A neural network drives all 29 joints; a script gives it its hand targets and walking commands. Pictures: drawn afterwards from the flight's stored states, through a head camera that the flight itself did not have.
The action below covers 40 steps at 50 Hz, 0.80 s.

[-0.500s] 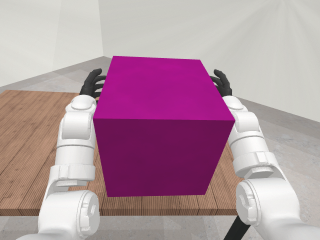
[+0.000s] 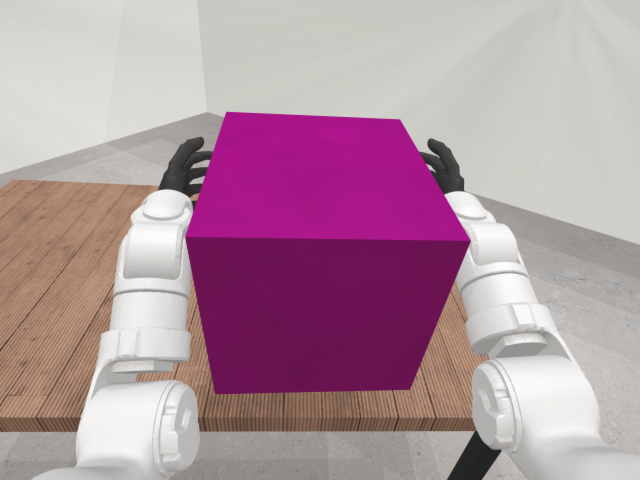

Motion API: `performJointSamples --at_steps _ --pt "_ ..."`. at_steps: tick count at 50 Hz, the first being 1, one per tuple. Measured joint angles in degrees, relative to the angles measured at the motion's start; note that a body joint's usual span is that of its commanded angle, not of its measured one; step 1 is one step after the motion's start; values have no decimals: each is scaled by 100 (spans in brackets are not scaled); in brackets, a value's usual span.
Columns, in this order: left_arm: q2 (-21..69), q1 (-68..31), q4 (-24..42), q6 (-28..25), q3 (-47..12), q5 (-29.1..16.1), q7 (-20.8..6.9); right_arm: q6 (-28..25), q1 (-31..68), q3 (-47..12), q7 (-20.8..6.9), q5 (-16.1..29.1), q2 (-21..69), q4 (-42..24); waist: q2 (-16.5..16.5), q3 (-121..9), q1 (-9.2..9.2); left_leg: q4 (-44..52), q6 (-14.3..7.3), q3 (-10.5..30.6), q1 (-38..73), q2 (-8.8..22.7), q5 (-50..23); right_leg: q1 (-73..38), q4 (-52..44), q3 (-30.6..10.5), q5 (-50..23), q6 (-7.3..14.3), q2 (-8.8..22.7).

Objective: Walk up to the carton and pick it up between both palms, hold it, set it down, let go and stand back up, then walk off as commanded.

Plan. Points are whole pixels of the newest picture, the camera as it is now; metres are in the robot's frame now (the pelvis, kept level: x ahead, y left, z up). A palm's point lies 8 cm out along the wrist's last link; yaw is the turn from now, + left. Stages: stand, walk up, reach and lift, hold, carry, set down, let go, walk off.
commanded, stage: set down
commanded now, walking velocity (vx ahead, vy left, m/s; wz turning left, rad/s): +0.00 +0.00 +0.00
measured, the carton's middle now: (314, 245) +0.36 +0.01 +0.19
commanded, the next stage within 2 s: none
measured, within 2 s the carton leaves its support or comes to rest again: neither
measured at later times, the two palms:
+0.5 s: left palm (182, 185) +0.40 +0.17 +0.25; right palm (437, 203) +0.40 -0.16 +0.23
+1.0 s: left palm (187, 210) +0.41 +0.18 +0.20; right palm (425, 219) +0.42 -0.15 +0.20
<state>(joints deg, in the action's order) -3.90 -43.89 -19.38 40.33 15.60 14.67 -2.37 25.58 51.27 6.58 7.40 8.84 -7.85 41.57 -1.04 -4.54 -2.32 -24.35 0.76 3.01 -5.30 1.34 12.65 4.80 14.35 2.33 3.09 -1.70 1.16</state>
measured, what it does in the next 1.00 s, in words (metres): stands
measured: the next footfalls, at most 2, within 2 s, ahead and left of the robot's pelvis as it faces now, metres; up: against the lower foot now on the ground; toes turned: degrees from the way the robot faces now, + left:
none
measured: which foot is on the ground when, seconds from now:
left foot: down 0.00-1.00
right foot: down 0.00-1.00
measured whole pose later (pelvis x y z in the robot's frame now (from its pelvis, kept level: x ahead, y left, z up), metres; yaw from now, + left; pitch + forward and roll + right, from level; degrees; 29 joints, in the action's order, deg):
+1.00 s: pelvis +0.03 +0.00 +0.00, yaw +0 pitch -6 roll -2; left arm -1.4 -39.0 -18.2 26.3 20.0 15.6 -4.8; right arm 6.4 44.1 7.1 7.4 4.8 -3.9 41.7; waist -1.2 0.9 -2.3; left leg -21.6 1.0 3.1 -1.6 1.4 13.9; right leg 2.1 14.2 2.6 5.9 -1.8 1.2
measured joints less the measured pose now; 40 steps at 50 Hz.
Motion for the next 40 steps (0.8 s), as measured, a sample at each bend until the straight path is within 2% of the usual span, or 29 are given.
performJointSamples --at_steps 6,11,17,20,23,32,40 --pt "-34 -87 1 1 0 -4 -3 -62 19 0 2 0 0 -2 0 0 0 1 -5 0 0 0 -1 0 0 0 0 -3 0" --pt "-97 -415 -9 -68 82 13 -40 -368 93 32 15 -1 -1 -1 0 -1 0 3 -14 0 1 -1 2 0 0 0 3 -3 0" --pt "-49 -753 -377 -618 408 425 -436 -869 169 539 -60 -213 186 113 0 36 -1 82 -26 -1 104 -2 7 -67 0 -3 64 11 1" --pt "-89 -653 -456 -698 444 616 -624 -970 149 601 -94 -361 292 266 0 159 0 150 -28 -1 243 -2 14 -173 1 -3 97 0 2" --pt "-87 -437 -453 -818 443 641 -685 -1081 31 602 -96 -395 373 293 0 293 0 210 -18 -1 315 1 17 -219 0 -1 132 1 2" --pt "203 263 6 -1185 443 278 -343 -1831 -593 201 -68 -396 392 202 -1 516 0 273 25 10 339 7 69 -222 0 21 237 7 2" --pt "241 486 140 -1385 443 79 -236 -1913 -712 46 9 -394 391 15 -11 515 0 273 24 10 366 10 129 -255 -11 28 283 -9 2"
